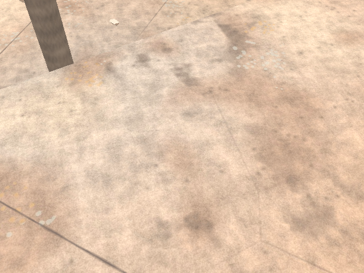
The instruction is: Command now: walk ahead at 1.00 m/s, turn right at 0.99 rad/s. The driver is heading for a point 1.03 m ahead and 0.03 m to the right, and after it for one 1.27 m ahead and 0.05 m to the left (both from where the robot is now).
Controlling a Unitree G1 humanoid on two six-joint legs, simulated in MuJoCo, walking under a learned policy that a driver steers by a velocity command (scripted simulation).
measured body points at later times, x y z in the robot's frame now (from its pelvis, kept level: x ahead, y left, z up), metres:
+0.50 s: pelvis +0.46 -0.06 +0.00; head +0.49 -0.06 +0.45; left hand +0.68 +0.13 -0.12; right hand +0.38 -0.31 -0.12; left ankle +0.33 +0.14 -0.57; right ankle +0.48 -0.10 -0.71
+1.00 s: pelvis +0.92 -0.15 +0.02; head +0.95 -0.17 +0.46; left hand +1.14 +0.07 -0.05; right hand +0.92 -0.44 -0.12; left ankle +0.93 -0.13 -0.71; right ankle +0.94 -0.33 -0.62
